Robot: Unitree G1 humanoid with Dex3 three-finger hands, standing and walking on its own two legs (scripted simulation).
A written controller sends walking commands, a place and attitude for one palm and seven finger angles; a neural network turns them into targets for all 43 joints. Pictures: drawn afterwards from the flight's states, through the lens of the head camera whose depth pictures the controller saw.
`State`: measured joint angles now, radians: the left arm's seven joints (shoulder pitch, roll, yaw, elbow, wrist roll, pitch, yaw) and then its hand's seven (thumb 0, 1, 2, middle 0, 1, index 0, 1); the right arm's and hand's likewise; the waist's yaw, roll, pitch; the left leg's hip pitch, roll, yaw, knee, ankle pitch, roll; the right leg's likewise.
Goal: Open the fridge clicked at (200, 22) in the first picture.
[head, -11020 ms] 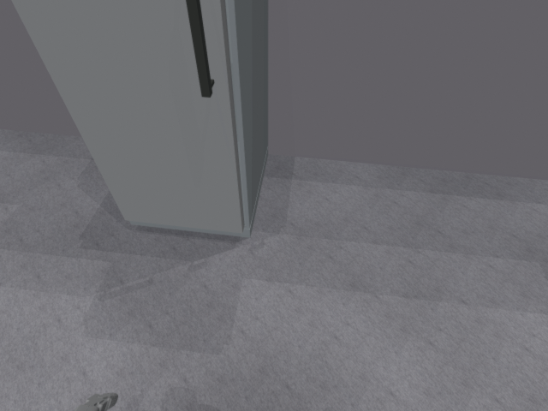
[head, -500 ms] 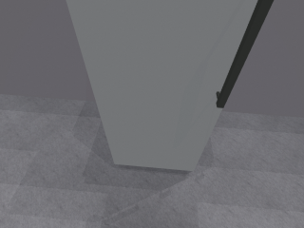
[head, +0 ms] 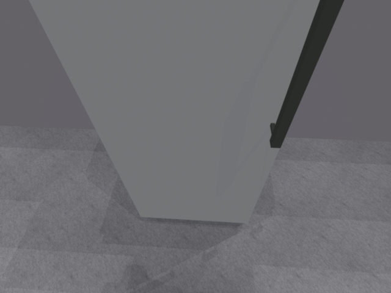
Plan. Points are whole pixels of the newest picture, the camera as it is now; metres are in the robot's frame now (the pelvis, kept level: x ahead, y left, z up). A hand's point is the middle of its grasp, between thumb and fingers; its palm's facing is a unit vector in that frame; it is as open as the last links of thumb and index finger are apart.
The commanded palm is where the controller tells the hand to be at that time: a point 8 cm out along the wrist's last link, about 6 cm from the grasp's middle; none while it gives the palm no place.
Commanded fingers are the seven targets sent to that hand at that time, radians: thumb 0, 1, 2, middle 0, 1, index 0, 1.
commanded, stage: come to a stop and stand still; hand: right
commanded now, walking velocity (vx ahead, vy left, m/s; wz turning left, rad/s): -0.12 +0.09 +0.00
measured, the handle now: (302, 60) +0.47 -0.17 +0.23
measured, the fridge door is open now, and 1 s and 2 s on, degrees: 0 0 0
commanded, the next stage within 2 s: look again from close up in 1.28 s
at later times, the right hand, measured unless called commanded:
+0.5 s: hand out of the picture +0.05 -0.18 -0.15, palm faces +0.03 +0.97 -0.25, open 7.3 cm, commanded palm none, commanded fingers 0.00 -0.90 -0.90 0.20 0.30 0.20 0.30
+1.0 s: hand out of the picture -0.06 -0.27 -0.15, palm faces +0.00 +0.94 -0.34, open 7.3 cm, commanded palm none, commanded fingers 0.00 -0.90 -0.90 0.20 0.30 0.20 0.30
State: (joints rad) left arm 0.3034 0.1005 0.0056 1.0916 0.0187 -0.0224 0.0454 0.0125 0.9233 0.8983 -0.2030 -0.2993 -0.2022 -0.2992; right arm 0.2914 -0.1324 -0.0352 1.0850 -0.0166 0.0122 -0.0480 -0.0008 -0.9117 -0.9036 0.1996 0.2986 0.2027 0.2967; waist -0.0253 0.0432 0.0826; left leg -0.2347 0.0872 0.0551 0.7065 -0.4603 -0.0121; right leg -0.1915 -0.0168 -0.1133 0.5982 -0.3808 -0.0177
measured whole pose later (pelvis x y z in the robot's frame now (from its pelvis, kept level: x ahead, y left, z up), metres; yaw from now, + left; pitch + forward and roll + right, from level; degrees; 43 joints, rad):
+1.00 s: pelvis -0.09 -0.01 +0.01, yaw -1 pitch -3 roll +1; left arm 0.27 0.33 0.02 1.03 0.02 0.00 -0.01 0.01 0.91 0.90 -0.20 -0.30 -0.20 -0.30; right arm 0.27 -0.34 -0.01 1.02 -0.03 0.01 0.00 0.00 -0.91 -0.90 0.20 0.30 0.20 0.30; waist 0.00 -0.01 0.01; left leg -0.26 0.04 0.07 0.46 -0.19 0.00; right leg -0.24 0.00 -0.09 0.48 -0.19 -0.04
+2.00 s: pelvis -0.04 -0.02 +0.02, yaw -2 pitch -2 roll +0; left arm 0.09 0.33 0.00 1.10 0.01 -0.01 -0.01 0.00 0.91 0.90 -0.21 -0.30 -0.20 -0.30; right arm 0.11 -0.34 0.02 1.08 -0.02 -0.02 -0.01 0.00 -0.91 -0.90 0.20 0.30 0.21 0.30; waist 0.00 0.01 0.05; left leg -0.14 0.05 0.05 0.34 -0.16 -0.02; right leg -0.11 0.03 -0.07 0.33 -0.19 -0.04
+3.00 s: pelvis -0.06 +0.01 -0.05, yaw -4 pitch +7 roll +2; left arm 0.21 0.26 -0.02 0.57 -0.03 -0.30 0.05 0.01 0.91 0.90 -0.20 -0.30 -0.20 -0.30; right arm 0.31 -0.32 -0.38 0.10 0.38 -0.35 0.50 0.01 -0.47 -0.72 0.23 0.58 0.24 0.58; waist -0.06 0.00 -0.06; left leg -0.66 0.01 0.13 0.98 -0.44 0.04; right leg -0.69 -0.05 0.02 1.05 -0.49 0.00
